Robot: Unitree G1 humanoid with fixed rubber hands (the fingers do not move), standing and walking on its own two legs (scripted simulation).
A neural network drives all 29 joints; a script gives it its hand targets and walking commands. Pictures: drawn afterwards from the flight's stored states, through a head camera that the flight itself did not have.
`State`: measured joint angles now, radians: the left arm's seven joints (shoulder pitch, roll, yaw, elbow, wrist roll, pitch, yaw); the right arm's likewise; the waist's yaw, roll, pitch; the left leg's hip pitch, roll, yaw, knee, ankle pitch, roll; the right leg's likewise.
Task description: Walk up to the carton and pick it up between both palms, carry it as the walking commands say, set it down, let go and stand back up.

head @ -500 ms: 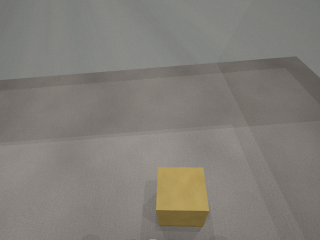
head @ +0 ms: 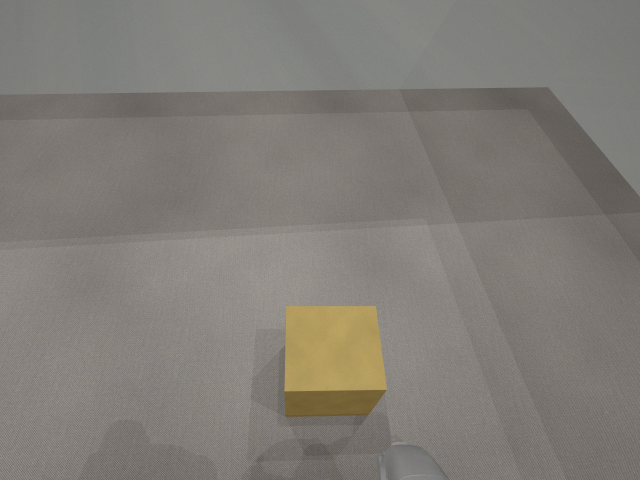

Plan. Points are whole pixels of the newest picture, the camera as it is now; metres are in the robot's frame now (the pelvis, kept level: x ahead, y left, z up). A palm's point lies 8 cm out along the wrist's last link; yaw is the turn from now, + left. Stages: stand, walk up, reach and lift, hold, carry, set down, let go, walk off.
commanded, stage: walk up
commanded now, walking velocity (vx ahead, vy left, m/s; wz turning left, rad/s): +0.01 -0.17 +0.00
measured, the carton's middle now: (329, 363) +0.47 -0.06 -0.65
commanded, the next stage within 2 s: stand in 1.18 s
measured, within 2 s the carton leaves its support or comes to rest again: neither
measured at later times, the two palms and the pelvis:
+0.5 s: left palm out of the picture +0.08 +0.12 -0.15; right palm out of the picture +0.06 -0.34 -0.15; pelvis +0.04 -0.10 -0.01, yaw +0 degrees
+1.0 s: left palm out of the picture +0.04 +0.14 -0.15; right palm out of the picture +0.06 -0.30 -0.15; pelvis +0.07 -0.08 -0.01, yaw +0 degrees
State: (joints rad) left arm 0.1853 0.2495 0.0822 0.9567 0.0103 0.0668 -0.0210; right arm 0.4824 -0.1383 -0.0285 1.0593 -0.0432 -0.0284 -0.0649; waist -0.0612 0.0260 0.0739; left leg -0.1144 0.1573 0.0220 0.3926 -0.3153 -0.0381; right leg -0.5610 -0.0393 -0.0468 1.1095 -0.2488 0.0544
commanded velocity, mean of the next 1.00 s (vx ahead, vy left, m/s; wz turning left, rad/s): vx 0.01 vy -0.02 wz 0.00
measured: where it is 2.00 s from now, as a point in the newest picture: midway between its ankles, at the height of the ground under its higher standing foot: outside the picture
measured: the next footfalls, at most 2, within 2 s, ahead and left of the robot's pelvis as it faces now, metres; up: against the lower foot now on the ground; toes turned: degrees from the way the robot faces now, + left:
right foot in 0.20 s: +0.08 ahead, -0.23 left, +0.00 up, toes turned +5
left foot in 0.56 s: +0.07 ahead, +0.00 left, +0.00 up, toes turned +1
